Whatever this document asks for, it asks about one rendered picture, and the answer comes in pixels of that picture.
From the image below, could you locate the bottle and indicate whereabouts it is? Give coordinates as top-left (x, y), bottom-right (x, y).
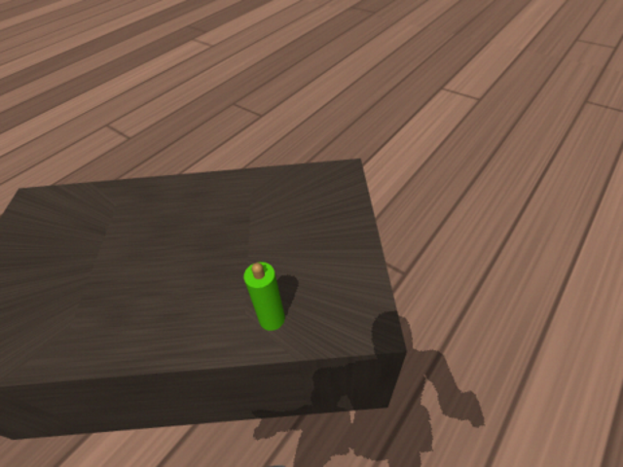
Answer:
top-left (244, 262), bottom-right (285, 331)

